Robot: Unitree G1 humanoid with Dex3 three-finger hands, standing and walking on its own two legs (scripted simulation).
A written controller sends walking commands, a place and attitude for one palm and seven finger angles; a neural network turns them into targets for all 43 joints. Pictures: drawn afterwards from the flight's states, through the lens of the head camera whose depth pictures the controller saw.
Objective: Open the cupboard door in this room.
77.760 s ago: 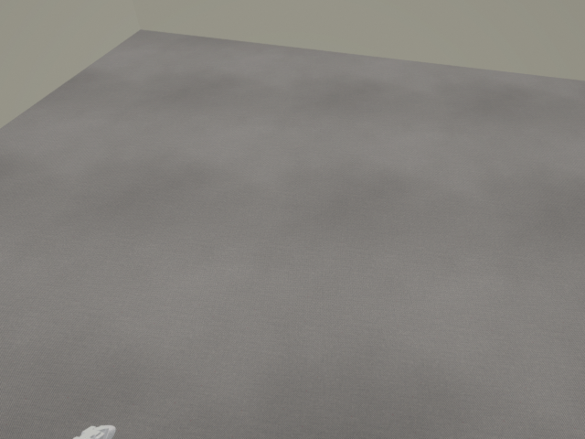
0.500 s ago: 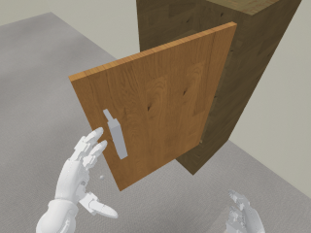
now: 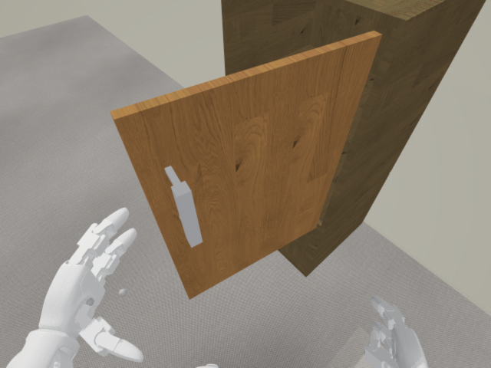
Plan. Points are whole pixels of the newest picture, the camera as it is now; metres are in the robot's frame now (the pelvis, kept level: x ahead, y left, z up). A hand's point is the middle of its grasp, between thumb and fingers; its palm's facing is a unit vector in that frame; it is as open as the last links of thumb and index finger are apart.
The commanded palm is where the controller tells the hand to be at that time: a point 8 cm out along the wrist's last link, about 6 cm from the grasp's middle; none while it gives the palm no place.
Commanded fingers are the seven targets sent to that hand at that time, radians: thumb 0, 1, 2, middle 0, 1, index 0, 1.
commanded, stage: draw the hand back to the body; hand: left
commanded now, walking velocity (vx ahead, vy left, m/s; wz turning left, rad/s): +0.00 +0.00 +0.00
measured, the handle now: (183, 208) +0.34 +0.12 +0.10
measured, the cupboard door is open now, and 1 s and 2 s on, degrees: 80 80 80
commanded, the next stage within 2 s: step back with the hand held close in 1.58 s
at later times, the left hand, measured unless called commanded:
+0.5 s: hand (78, 285) +0.20 +0.22 +0.13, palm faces -0.05 -1.00 -0.08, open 16.2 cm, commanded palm +0.17 +0.28 +0.15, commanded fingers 0.00 -0.29 0.39 -0.16 -0.30 -0.16 -0.30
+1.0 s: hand (21, 244) +0.22 +0.27 +0.18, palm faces +0.35 -0.85 -0.39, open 11.5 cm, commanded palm +0.17 +0.31 +0.20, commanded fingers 0.00 0.58 0.76 -0.19 -0.30 -0.19 -0.30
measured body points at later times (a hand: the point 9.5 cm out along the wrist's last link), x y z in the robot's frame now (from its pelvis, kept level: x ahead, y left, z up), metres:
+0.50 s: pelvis +0.00 +0.02 +0.02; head +0.00 +0.02 +0.47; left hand +0.19 +0.27 +0.13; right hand +0.19 -0.20 -0.04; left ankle +0.00 +0.10 -0.68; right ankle +0.01 -0.10 -0.68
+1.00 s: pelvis +0.02 +0.03 +0.05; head +0.01 +0.02 +0.50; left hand +0.20 +0.31 +0.20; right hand +0.20 -0.19 -0.02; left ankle +0.00 +0.10 -0.68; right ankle +0.01 -0.10 -0.68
